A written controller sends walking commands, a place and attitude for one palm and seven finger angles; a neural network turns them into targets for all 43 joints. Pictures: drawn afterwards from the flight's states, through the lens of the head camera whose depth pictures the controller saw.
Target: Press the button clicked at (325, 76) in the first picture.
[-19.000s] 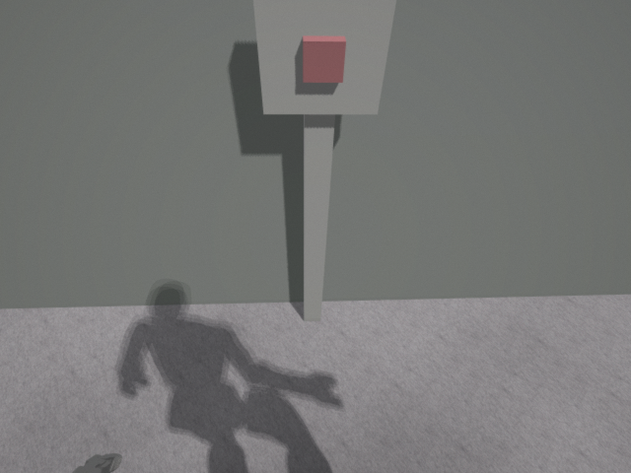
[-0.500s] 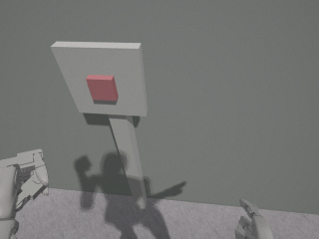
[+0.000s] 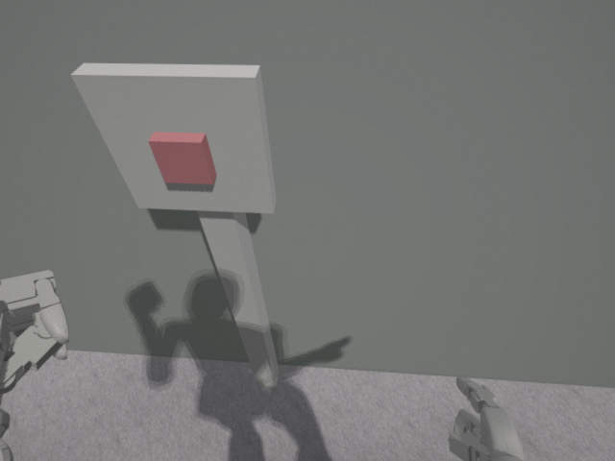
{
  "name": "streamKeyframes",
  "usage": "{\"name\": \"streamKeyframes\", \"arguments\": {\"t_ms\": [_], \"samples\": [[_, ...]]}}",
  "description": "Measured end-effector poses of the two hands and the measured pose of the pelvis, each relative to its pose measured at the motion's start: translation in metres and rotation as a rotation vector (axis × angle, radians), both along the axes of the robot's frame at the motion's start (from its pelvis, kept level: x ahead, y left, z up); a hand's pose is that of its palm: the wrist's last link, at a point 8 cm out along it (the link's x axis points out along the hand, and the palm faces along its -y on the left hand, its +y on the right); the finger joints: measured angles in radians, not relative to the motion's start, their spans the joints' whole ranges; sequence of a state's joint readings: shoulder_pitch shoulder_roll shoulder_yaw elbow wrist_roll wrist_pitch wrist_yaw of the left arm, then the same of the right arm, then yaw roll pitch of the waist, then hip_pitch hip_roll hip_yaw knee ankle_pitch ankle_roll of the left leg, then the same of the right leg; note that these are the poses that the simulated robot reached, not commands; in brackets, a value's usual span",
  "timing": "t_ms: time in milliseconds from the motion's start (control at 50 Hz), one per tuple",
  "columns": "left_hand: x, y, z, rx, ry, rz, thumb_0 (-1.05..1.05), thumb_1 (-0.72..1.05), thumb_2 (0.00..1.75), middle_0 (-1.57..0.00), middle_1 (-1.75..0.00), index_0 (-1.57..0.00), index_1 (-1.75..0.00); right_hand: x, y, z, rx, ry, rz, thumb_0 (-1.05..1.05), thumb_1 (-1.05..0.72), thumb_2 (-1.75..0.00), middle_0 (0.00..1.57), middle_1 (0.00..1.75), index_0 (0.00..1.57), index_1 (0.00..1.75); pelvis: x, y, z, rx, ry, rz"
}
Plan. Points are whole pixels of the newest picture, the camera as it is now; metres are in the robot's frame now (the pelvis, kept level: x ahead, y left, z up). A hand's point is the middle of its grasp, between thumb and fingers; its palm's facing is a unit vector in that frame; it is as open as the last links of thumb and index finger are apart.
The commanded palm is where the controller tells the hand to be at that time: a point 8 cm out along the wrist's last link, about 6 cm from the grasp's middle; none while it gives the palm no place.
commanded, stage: step back with the hand held close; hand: left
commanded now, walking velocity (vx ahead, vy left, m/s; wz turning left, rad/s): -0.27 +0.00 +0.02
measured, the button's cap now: (185, 157) +0.43 +0.20 +0.19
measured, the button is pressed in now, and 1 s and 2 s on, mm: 0 0 0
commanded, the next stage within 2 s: stop stepping back and stand still in 1.10 s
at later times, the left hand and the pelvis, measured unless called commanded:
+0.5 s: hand (9, 420) +0.12 +0.26 +0.15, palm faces +0.35 -0.82 -0.45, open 3.1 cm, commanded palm +0.06 +0.30 +0.17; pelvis -0.07 +0.02 -0.01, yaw +0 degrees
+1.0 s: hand out of the picture +0.04 +0.25 +0.16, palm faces +0.29 -0.82 -0.49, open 3.1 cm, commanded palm -0.02 +0.29 +0.17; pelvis -0.15 +0.01 -0.01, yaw +0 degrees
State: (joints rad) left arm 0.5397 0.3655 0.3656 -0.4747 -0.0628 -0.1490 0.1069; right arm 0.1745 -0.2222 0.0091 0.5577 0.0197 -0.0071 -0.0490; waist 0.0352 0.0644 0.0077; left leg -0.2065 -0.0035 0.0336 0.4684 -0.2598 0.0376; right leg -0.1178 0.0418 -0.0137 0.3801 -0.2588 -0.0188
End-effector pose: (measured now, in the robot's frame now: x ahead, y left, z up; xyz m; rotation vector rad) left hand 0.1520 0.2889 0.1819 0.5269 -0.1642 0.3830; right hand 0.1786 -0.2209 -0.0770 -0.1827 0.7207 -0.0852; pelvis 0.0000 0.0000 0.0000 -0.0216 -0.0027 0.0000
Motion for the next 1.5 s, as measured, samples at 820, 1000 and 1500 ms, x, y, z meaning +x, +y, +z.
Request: {"name": "streamKeyframes", "arguments": {"t_ms": [820, 1000, 1500], "samples": [[-0.108, 0.009, -0.008, 0.041, -0.067, -0.115, 0.02, 0.89, 0.9, -1.3, -1.5, -1.31, -1.5, -0.121, 0.024, -0.008, -0.055, 0.017, 0.016, 0.01, -0.9, -0.9, 0.2, 0.3, 0.21, 0.3, -0.121, 0.02, -0.013, -0.035, 0.053, 0.0], [-0.15, -0.001, 0.001, 0.075, -0.072, -0.168, 0.02, 0.88, 0.9, -1.31, -1.5, -1.31, -1.5, -0.155, 0.006, 0.002, -0.063, -0.01, -0.036, 0.01, -0.9, -0.9, 0.21, 0.3, 0.21, 0.3, -0.152, 0.014, -0.013, -0.027, 0.037, 0.008], [-0.257, 0.008, 0.002, 0.022, -0.039, -0.098, 0.02, 0.88, 0.9, -1.31, -1.5, -1.31, -1.5, -0.296, 0.016, -0.004, -0.033, 0.049, -0.065, 0.01, -0.9, -0.9, 0.21, 0.3, 0.21, 0.3, -0.253, 0.021, -0.002, 0.013, 0.023, -0.03]]}}
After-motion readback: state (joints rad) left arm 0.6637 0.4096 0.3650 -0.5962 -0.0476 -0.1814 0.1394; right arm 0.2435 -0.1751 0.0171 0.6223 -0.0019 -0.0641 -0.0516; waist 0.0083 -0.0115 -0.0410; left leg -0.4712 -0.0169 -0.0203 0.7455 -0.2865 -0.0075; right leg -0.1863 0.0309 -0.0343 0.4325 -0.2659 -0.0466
